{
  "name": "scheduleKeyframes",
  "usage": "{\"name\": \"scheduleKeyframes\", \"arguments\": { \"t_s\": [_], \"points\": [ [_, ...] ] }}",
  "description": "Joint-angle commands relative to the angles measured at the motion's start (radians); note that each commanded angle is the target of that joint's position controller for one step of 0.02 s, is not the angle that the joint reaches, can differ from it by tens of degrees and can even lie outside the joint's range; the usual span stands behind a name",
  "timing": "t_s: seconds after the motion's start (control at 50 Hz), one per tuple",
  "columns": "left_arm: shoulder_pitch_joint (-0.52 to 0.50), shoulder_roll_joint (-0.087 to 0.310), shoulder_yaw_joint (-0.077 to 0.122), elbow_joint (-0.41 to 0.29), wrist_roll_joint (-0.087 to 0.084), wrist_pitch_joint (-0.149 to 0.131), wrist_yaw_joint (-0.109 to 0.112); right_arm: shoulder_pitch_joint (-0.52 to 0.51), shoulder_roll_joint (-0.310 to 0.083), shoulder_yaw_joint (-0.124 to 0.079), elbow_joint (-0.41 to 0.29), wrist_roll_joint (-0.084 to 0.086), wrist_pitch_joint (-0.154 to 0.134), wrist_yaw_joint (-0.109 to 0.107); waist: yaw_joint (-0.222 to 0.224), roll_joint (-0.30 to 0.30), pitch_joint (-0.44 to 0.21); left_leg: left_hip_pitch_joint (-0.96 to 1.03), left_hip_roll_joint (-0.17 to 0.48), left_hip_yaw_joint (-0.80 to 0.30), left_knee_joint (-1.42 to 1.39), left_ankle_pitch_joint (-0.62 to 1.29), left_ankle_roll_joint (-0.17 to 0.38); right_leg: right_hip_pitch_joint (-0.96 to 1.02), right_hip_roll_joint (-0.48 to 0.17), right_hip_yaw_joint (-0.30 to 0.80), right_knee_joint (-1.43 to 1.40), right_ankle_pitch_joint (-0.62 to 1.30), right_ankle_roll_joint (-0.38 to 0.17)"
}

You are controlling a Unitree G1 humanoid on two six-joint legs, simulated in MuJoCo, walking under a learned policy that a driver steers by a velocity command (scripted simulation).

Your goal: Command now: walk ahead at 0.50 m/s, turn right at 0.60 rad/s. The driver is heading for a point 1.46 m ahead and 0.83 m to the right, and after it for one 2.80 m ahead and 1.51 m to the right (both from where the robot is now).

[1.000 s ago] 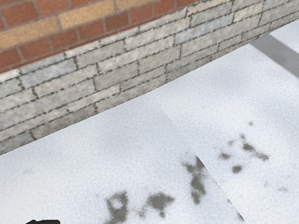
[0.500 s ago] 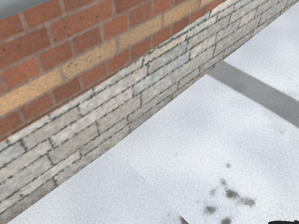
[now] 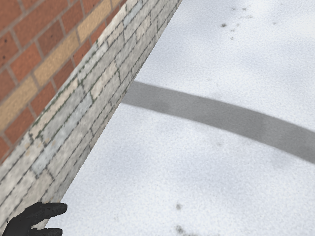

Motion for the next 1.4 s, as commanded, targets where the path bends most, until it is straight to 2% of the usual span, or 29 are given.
{"name": "scheduleKeyframes", "arguments": {
  "t_s": [0.02,0.04,0.1,0.22,0.3,0.36,0.38,0.4,0.42,0.44,0.46,0.5,0.64,0.76,0.82,0.84,0.86,0.88,0.9,0.94,0.98,1.12,1.2,1.26,1.3,1.32,1.34,1.38,1.4],
  "points": [
    [0.289,0.191,0.065,0.008,0.01,-0.022,0.027,-0.112,-0.16,-0.019,-0.177,0.04,-0.084,0.013,0.173,-0.104,-0.28,-0.749,-0.042,-0.169,0.406,0.093,0.035,0.816,-0.34,0.676,-0.362,-0.085,-0.226],
    [0.216,0.16,0.053,0.0,0.004,-0.025,0.027,-0.094,-0.152,-0.016,-0.148,0.012,-0.078,0.004,0.114,-0.017,-0.206,-0.657,0.0,-0.167,0.313,0.172,0.025,0.634,-0.29,0.549,-0.362,0.028,-0.188],
    [0.114,0.124,0.033,-0.001,0.015,-0.027,0.031,-0.066,-0.142,-0.023,-0.153,-0.007,-0.035,0.0,0.015,-0.06,-0.109,-0.44,0.023,-0.15,0.164,0.215,-0.01,0.317,-0.216,0.397,-0.421,0.253,-0.191],
    [0.184,0.161,0.05,0.084,-0.013,-0.008,0.06,-0.266,-0.053,0.015,-0.187,0.009,-0.027,0.006,0.089,-0.072,-0.034,-0.285,-0.073,-0.081,-0.323,0.41,-0.053,0.176,-0.088,0.27,-0.39,0.135,-0.128],
    [0.234,0.161,0.047,0.126,-0.01,-0.017,0.057,-0.311,-0.125,0.005,-0.202,0.033,-0.036,0.02,0.105,-0.086,-0.012,-0.261,-0.093,-0.149,-0.479,0.421,-0.032,0.288,-0.162,0.455,-0.355,-0.122,-0.115],
    [0.284,0.144,0.041,0.168,-0.008,-0.001,0.049,-0.201,-0.185,-0.018,-0.176,0.016,-0.057,0.016,0.047,-0.132,-0.053,-0.094,-0.093,-0.111,-0.582,0.391,0.045,0.371,-0.144,0.455,-0.231,0.07,-0.07],
    [0.302,0.086,0.02,0.171,0.003,-0.006,0.047,-0.114,-0.218,-0.028,-0.168,-0.004,-0.063,0.01,0.008,-0.094,-0.153,0.078,-0.008,-0.177,-0.568,0.363,0.099,0.348,-0.094,0.39,-0.059,0.14,-0.033],
    [0.385,0.026,0.001,0.154,0.002,-0.016,0.039,-0.011,-0.282,-0.051,-0.135,-0.037,-0.059,0.007,0.014,0.102,-0.3,0.417,0.185,-0.452,-0.548,0.341,0.244,0.112,0.033,0.267,0.237,0.018,0.051],
    [0.36,0.039,-0.004,0.125,-0.01,-0.021,0.041,0.092,-0.276,-0.066,-0.073,-0.017,-0.041,0.021,-0.018,0.281,-0.334,0.5,0.322,-0.809,-0.706,0.101,0.338,-0.097,0.094,0.208,0.492,-0.39,0.115],
    [0.301,0.135,0.016,0.126,-0.016,-0.017,0.042,0.057,-0.198,-0.046,-0.074,0.008,-0.04,0.031,-0.025,0.16,-0.22,0.422,0.305,-0.786,-0.754,-0.095,0.299,-0.186,0.031,0.249,0.589,-0.367,0.115],
    [0.237,0.151,0.02,0.108,-0.013,-0.007,0.045,-0.002,-0.163,-0.038,-0.079,0.013,-0.035,0.031,-0.019,0.117,-0.123,0.341,0.267,-0.649,-0.76,-0.033,0.258,-0.213,-0.004,0.211,0.608,-0.296,0.119],
    [0.211,0.1,0.014,0.112,0.006,0.002,0.041,-0.056,-0.115,-0.03,-0.052,0.012,-0.039,0.021,0.015,0.077,-0.017,0.182,0.185,-0.436,-0.771,0.261,0.229,-0.171,-0.051,0.185,0.516,-0.189,0.13],
    [0.097,-0.021,-0.03,0.061,0.012,0.0,0.032,-0.017,-0.166,-0.05,0.029,0.03,-0.027,0.032,0.023,0.164,-0.022,0.054,0.155,-0.215,-0.853,0.444,0.247,-0.079,-0.092,0.017,0.199,-0.027,0.158],
    [0.023,0.016,-0.019,0.053,0.017,-0.013,0.013,0.038,-0.173,-0.054,0.079,0.041,-0.008,0.024,0.033,0.184,0.028,0.022,0.182,-0.142,-0.877,0.33,0.196,0.09,-0.055,-0.022,0.016,0.031,0.102],
    [0.219,0.073,0.024,0.112,0.002,-0.011,0.02,0.042,-0.155,-0.042,0.076,0.04,-0.004,0.024,0.145,0.173,-0.056,-0.044,0.139,-0.047,-0.591,0.616,0.15,0.406,0.009,-0.064,-0.083,-0.065,0.041],
    [0.365,0.151,0.058,0.149,-0.009,-0.004,0.04,0.032,-0.118,-0.02,0.055,0.031,-0.015,0.035,0.224,0.037,-0.15,-0.195,0.081,-0.003,-0.313,0.577,0.103,0.641,-0.089,0.096,-0.143,-0.143,0.001],
    [0.426,0.259,0.072,0.15,-0.011,0.009,0.063,0.094,-0.006,0.018,0.005,0.001,-0.037,0.05,0.175,-0.303,-0.266,-0.516,-0.052,-0.004,0.098,0.001,0.041,0.873,-0.359,0.54,-0.232,-0.254,-0.146],
    [0.45,0.227,0.067,0.158,-0.023,-0.004,0.059,0.049,-0.061,0.004,0.001,0.046,-0.059,0.05,0.194,-0.223,-0.277,-0.639,-0.087,-0.14,0.319,-0.058,0.05,0.783,-0.44,0.849,-0.42,-0.445,-0.218],
    [0.385,0.174,0.049,0.156,-0.024,-0.021,0.059,-0.042,-0.124,-0.018,-0.027,0.071,-0.072,0.05,0.171,-0.147,-0.153,-0.71,-0.038,-0.173,0.404,0.012,0.077,0.689,-0.414,0.759,-0.445,-0.485,-0.169],
    [0.238,0.086,0.02,0.142,0.001,-0.025,0.048,-0.074,-0.102,-0.015,-0.024,0.037,-0.055,0.033,0.097,-0.069,-0.052,-0.619,0.036,-0.152,0.326,0.173,0.079,0.461,-0.32,0.479,-0.444,-0.232,-0.116],
    [0.158,0.052,0.015,0.146,0.0,-0.03,0.044,-0.03,-0.083,-0.019,-0.003,0.028,-0.021,0.025,0.025,-0.125,-0.024,-0.483,0.064,-0.157,0.225,0.222,0.061,0.319,-0.251,0.321,-0.495,-0.102,-0.092],
    [0.248,0.131,0.039,0.22,-0.009,-0.037,0.063,-0.256,0.003,0.023,-0.074,0.017,-0.006,0.035,0.09,-0.042,0.03,-0.394,0.0,-0.052,-0.254,0.423,0.001,0.299,-0.194,0.129,-0.563,0.029,-0.11],
    [0.322,0.165,0.047,0.267,-0.018,-0.036,0.053,-0.377,-0.046,0.029,-0.111,0.032,-0.019,0.053,0.14,-0.03,0.056,-0.422,-0.029,-0.034,-0.4,0.395,0.031,0.477,-0.271,0.175,-0.554,0.076,-0.118],
    [0.335,0.159,0.041,0.297,-0.003,-0.015,0.056,-0.332,-0.098,0.007,-0.106,0.024,-0.029,0.079,0.078,-0.068,-0.014,-0.299,-0.083,-0.002,-0.476,0.29,0.092,0.59,-0.263,0.167,-0.41,0.433,-0.086],
    [0.307,0.114,0.021,0.282,0.024,-0.004,0.057,-0.081,-0.154,-0.032,-0.027,0.013,-0.038,0.051,-0.037,-0.063,-0.201,0.148,-0.056,-0.051,-0.508,0.352,0.139,0.435,-0.177,0.116,-0.131,0.623,-0.021],
    [0.359,0.038,-0.003,0.259,0.017,-0.015,0.051,0.047,-0.235,-0.061,-0.01,-0.01,-0.032,0.039,-0.062,0.086,-0.347,0.513,0.148,-0.363,-0.504,0.212,0.251,0.093,-0.068,0.069,0.175,0.389,0.054],
    [0.358,0.002,-0.015,0.265,0.006,-0.032,0.047,0.142,-0.243,-0.073,0.036,-0.006,-0.022,0.036,-0.097,0.194,-0.399,0.611,0.306,-0.686,-0.667,0.11,0.318,-0.082,0.036,0.121,0.413,-0.335,0.087],
    [0.306,0.086,0.019,0.25,-0.051,-0.039,0.049,0.004,-0.143,-0.046,0.035,0.029,-0.024,0.032,-0.037,0.135,-0.166,0.386,0.281,-0.513,-0.721,0.139,0.257,-0.197,-0.047,0.16,0.564,-0.32,0.1],
    [0.296,0.102,0.027,0.242,-0.044,-0.027,0.062,-0.092,-0.104,-0.042,0.022,0.033,-0.031,0.032,0.0,0.1,-0.093,0.254,0.248,-0.422,-0.775,0.154,0.24,-0.16,-0.104,0.129,0.529,-0.258,0.107]
  ]
}}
